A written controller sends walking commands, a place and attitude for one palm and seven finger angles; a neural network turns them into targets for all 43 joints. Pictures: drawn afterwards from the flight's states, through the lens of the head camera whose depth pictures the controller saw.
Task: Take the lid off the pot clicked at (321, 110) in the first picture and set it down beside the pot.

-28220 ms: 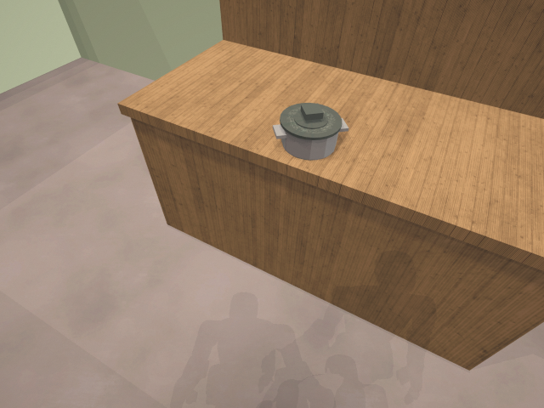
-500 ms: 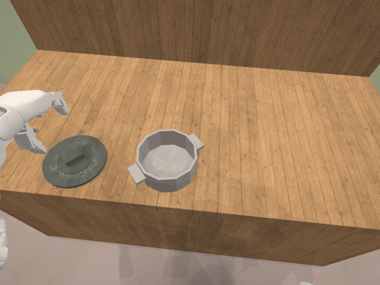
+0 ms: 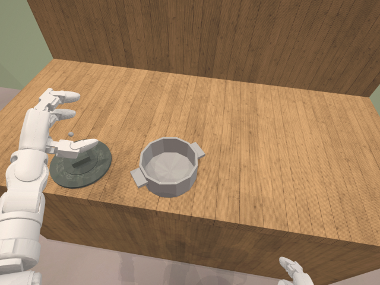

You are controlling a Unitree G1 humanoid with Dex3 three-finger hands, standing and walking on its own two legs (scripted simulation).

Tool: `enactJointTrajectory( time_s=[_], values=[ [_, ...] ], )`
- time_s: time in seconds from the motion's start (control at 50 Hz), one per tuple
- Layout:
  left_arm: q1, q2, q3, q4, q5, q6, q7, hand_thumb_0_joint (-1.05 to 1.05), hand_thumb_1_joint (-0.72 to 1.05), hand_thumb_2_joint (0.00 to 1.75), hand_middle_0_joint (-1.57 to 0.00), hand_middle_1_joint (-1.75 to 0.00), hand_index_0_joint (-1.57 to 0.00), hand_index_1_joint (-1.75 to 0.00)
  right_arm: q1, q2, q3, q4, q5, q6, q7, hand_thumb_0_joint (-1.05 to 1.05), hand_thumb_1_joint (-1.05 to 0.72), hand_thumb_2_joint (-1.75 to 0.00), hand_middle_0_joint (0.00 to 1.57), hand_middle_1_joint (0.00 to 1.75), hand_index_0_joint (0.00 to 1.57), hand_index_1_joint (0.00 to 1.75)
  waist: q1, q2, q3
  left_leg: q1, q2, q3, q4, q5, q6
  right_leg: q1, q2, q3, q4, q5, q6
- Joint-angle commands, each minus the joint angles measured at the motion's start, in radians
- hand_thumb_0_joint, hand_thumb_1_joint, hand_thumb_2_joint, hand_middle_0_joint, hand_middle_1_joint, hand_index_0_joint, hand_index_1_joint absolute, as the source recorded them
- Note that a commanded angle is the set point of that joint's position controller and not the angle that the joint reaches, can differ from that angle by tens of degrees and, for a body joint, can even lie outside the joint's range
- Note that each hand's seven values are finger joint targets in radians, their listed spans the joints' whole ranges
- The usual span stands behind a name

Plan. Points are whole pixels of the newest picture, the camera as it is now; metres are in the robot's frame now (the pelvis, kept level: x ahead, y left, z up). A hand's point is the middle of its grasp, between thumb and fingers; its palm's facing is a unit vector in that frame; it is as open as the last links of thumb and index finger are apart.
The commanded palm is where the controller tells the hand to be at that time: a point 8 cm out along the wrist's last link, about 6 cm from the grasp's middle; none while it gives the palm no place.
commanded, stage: draw the hand back to the body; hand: left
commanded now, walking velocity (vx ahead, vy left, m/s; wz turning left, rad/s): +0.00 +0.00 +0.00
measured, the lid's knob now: (78, 156) +0.43 +0.35 -0.07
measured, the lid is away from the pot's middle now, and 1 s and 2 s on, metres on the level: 0.26 0.26 0.26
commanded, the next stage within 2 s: step back with the hand held close in 1.58 s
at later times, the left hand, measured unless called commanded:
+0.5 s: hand (70, 144) +0.32 +0.25 +0.14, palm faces +0.46 -0.82 -0.33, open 9.1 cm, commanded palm +0.27 +0.28 +0.16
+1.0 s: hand (73, 177) +0.25 +0.22 +0.15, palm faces +0.44 -0.84 -0.33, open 7.5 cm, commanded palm +0.19 +0.25 +0.17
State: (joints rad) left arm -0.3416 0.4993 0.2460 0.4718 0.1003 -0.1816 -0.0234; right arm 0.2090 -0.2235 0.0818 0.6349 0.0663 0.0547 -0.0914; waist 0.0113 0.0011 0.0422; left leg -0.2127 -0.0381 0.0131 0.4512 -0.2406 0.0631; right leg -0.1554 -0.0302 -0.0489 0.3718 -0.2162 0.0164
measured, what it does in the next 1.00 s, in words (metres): shifts its weight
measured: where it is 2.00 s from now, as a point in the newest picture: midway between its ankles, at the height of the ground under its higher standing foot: outside the picture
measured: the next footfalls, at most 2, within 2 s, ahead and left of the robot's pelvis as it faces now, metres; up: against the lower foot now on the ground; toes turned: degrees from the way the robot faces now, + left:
none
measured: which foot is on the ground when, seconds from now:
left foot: down 0.00-1.00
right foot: down 0.00-1.00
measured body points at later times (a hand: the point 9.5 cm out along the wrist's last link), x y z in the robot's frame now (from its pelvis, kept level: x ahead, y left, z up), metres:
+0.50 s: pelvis +0.03 -0.05 +0.00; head +0.03 -0.06 +0.45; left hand +0.29 +0.29 +0.15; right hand +0.18 -0.30 -0.10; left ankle +0.00 +0.07 -0.74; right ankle -0.01 -0.14 -0.74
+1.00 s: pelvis +0.01 -0.05 +0.00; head +0.00 -0.07 +0.45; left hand +0.22 +0.26 +0.17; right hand +0.18 -0.29 -0.10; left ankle +0.00 +0.07 -0.74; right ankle -0.01 -0.14 -0.74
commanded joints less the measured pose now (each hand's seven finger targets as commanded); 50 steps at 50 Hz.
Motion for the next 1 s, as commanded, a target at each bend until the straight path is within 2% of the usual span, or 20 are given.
enactJointTrajectory(
  time_s=[0.0,0.04,0.08,0.12,0.16,0.24,0.26,0.28,0.36,0.38,0.48,0.56,0.58,0.64,0.76,0.78,0.84,0.92,0.96,0.98],
  values=[
    [-0.432,0.346,0.199,-0.373,-0.083,-0.061,0.126,0.00,0.13,0.62,-0.31,-0.83,-0.31,-0.83,-0.031,-0.170,-0.070,-0.102,-0.018,-0.119,-0.022,0.00,-0.90,-0.90,0.20,0.30,0.20,0.30,-0.013,0.279,-0.279,0.231,0.116,-0.107,-0.098,0.244,-0.070,0.025,-0.004,-0.008,-0.034,0.144,-0.077],
    [-0.307,0.222,0.128,-0.443,-0.105,-0.053,0.126,0.00,0.17,0.64,-0.30,-0.80,-0.30,-0.80,-0.041,-0.158,-0.072,-0.105,-0.023,-0.157,-0.007,0.00,-0.90,-0.90,0.20,0.30,0.20,0.30,-0.006,0.347,-0.279,0.278,0.121,-0.107,-0.078,0.353,-0.081,0.011,0.000,-0.015,-0.029,0.162,-0.077],
    [-0.116,0.174,0.141,-0.372,-0.122,-0.027,0.130,0.00,0.22,0.66,-0.30,-0.77,-0.30,-0.77,-0.027,-0.164,-0.081,-0.092,-0.029,-0.164,0.008,0.00,-0.90,-0.90,0.20,0.30,0.20,0.30,-0.003,0.212,-0.244,0.220,0.116,-0.074,-0.057,0.408,-0.060,0.048,0.008,-0.017,-0.030,0.229,-0.071],
    [-0.026,0.196,0.189,-0.302,-0.135,0.000,0.127,0.00,0.26,0.67,-0.29,-0.74,-0.29,-0.74,-0.018,-0.181,-0.091,-0.081,-0.027,-0.149,0.012,0.00,-0.90,-0.90,0.20,0.30,0.20,0.30,-0.001,0.064,-0.200,0.142,0.115,-0.051,-0.050,0.367,-0.046,0.066,0.005,-0.022,-0.017,0.271,-0.065],
    [-0.074,0.230,0.205,-0.308,-0.141,0.002,0.126,0.00,0.30,0.69,-0.29,-0.71,-0.29,-0.71,-0.024,-0.193,-0.098,-0.074,-0.023,-0.137,0.008,0.00,-0.90,-0.90,0.20,0.30,0.20,0.30,-0.013,-0.007,-0.163,0.100,0.107,-0.043,-0.056,0.301,-0.040,0.065,0.003,-0.022,-0.014,0.272,-0.060],
    [-0.095,0.250,0.220,-0.580,-0.142,-0.022,0.130,0.00,0.39,0.72,-0.27,-0.65,-0.27,-0.65,-0.066,-0.172,-0.095,-0.104,-0.021,-0.167,0.012,0.00,-0.90,-0.90,0.20,0.30,0.20,0.30,0.008,0.127,-0.339,0.234,0.095,-0.028,-0.020,0.473,-0.026,0.127,-0.001,-0.001,-0.006,0.386,-0.055],
    [-0.076,0.258,0.225,-0.610,-0.147,-0.020,0.134,0.00,0.41,0.73,-0.27,-0.63,-0.27,-0.63,-0.071,-0.172,-0.094,-0.097,-0.021,-0.172,0.015,0.00,-0.90,-0.90,0.20,0.30,0.20,0.30,0.004,0.137,-0.333,0.243,0.093,-0.028,-0.010,0.489,-0.027,0.129,-0.004,0.002,-0.009,0.405,-0.053],
    [-0.030,0.202,0.196,-0.561,-0.147,-0.006,0.134,0.00,0.44,0.73,-0.27,-0.62,-0.27,-0.62,-0.068,-0.167,-0.093,-0.092,-0.022,-0.173,0.015,0.00,-0.90,-0.90,0.20,0.30,0.20,0.30,0.000,0.128,-0.318,0.240,0.088,-0.021,-0.021,0.507,-0.027,0.123,0.005,0.000,-0.011,0.410,-0.050],
    [0.086,0.216,0.245,-0.456,-0.159,0.028,0.138,0.00,0.53,0.77,-0.25,-0.56,-0.25,-0.56,-0.066,-0.183,-0.107,-0.068,-0.018,-0.154,0.011,0.00,-0.90,-0.90,0.20,0.30,0.20,0.30,0.001,-0.002,-0.207,0.153,0.083,0.000,-0.014,0.385,-0.019,0.113,-0.007,-0.003,-0.012,0.446,-0.046],
    [0.105,0.165,0.207,-0.453,-0.161,0.031,0.130,0.00,0.55,0.77,-0.25,-0.54,-0.25,-0.54,-0.081,-0.174,-0.102,-0.080,-0.017,-0.150,0.010,0.00,-0.90,-0.90,0.20,0.30,0.20,0.30,0.001,0.011,-0.201,0.151,0.073,0.016,-0.024,0.380,-0.016,0.112,-0.004,0.000,-0.011,0.453,-0.041],
    [0.063,0.204,0.228,-0.649,-0.166,0.013,0.136,0.00,0.66,0.81,-0.23,-0.47,-0.23,-0.47,-0.122,-0.157,-0.092,-0.099,-0.019,-0.171,0.009,0.00,-0.90,-0.90,0.20,0.30,0.20,0.30,0.009,0.104,-0.252,0.200,0.066,0.012,-0.021,0.372,-0.014,0.129,-0.006,0.011,-0.012,0.444,-0.041],
    [0.205,0.200,0.267,-0.540,-0.174,0.035,0.140,0.00,0.75,0.84,-0.22,-0.41,-0.22,-0.41,-0.117,-0.163,-0.099,-0.081,-0.021,-0.163,0.005,0.00,-0.90,-0.90,0.20,0.30,0.20,0.30,0.015,0.008,-0.160,0.159,0.075,0.014,-0.015,0.307,-0.013,0.092,-0.011,0.007,-0.027,0.406,-0.037],
    [0.199,0.147,0.220,-0.558,-0.177,0.035,0.132,0.00,0.77,0.85,-0.22,-0.39,-0.22,-0.39,-0.130,-0.156,-0.094,-0.092,-0.018,-0.162,0.003,0.00,-0.90,-0.90,0.20,0.30,0.20,0.30,0.010,0.023,-0.161,0.160,0.070,0.019,-0.028,0.293,-0.014,0.086,-0.008,0.008,-0.028,0.381,-0.034],
    [0.166,0.148,0.202,-0.715,-0.178,0.012,0.132,0.00,0.83,0.88,-0.21,-0.35,-0.21,-0.35,-0.158,-0.148,-0.089,-0.112,-0.018,-0.184,0.006,0.00,-0.90,-0.90,0.20,0.30,0.20,0.30,0.017,0.114,-0.191,0.199,0.072,0.011,-0.028,0.260,-0.011,0.072,-0.014,0.012,-0.038,0.310,-0.038],
    [0.339,0.162,0.263,-0.694,-0.185,0.011,0.141,0.00,0.90,0.90,-0.20,-0.30,-0.20,-0.30,-0.156,-0.148,-0.095,-0.097,-0.024,-0.191,0.004,0.00,-0.90,-0.90,0.20,0.30,0.20,0.30,0.028,0.009,-0.154,0.171,0.076,0.004,-0.031,0.240,-0.011,0.066,-0.011,0.011,-0.043,0.284,-0.036],
    [0.361,0.111,0.227,-0.680,-0.189,0.013,0.134,0.00,0.90,0.90,-0.20,-0.30,-0.20,-0.30,-0.164,-0.142,-0.091,-0.103,-0.024,-0.188,0.003,0.00,-0.90,-0.90,0.20,0.30,0.20,0.30,0.025,-0.006,-0.142,0.163,0.071,0.010,-0.042,0.221,-0.010,0.059,-0.005,0.012,-0.045,0.263,-0.031],
    [0.349,0.072,0.179,-0.739,-0.191,0.009,0.127,0.00,0.90,0.90,-0.20,-0.30,-0.20,-0.30,-0.187,-0.139,-0.090,-0.112,-0.021,-0.195,0.001,0.00,-0.90,-0.90,0.20,0.30,0.20,0.30,0.020,0.035,-0.114,0.171,0.074,0.013,-0.034,0.173,-0.008,0.020,-0.013,0.021,-0.065,0.196,-0.030],
    [0.368,0.109,0.208,-0.886,-0.185,-0.013,0.144,0.00,0.90,0.90,-0.20,-0.30,-0.20,-0.30,-0.196,-0.132,-0.087,-0.120,-0.030,-0.224,0.001,0.00,-0.90,-0.90,0.20,0.30,0.20,0.30,0.034,0.106,-0.157,0.199,0.073,0.000,-0.045,0.164,-0.012,0.033,-0.010,0.018,-0.063,0.158,-0.038],
    [0.454,0.125,0.244,-0.853,-0.188,-0.008,0.147,0.00,0.90,0.90,-0.20,-0.30,-0.20,-0.30,-0.187,-0.135,-0.089,-0.109,-0.033,-0.221,0.001,0.00,-0.90,-0.90,0.20,0.30,0.20,0.30,0.038,0.034,-0.124,0.171,0.075,-0.008,-0.044,0.165,-0.013,0.033,-0.009,0.015,-0.062,0.162,-0.038],
    [0.487,0.080,0.218,-0.842,-0.190,-0.006,0.143,0.00,0.90,0.90,-0.20,-0.30,-0.20,-0.30,-0.190,-0.128,-0.089,-0.112,-0.033,-0.218,-0.001,0.00,-0.90,-0.90,0.20,0.30,0.20,0.30,0.034,0.019,-0.125,0.170,0.073,0.001,-0.050,0.164,-0.013,0.033,-0.004,0.016,-0.060,0.159,-0.034]
  ],
)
